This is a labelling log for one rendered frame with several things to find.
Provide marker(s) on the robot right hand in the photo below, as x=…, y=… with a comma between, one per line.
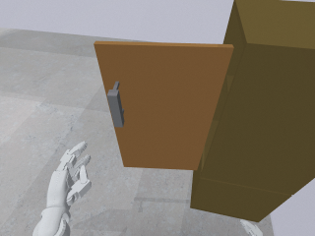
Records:
x=250, y=229

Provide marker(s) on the robot left hand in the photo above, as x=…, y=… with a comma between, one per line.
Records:
x=62, y=190

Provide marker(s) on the cupboard door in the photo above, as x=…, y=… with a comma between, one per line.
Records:
x=169, y=92

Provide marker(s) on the handle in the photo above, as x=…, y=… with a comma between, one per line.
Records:
x=114, y=101

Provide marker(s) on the robot left forearm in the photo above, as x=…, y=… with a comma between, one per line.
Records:
x=54, y=222

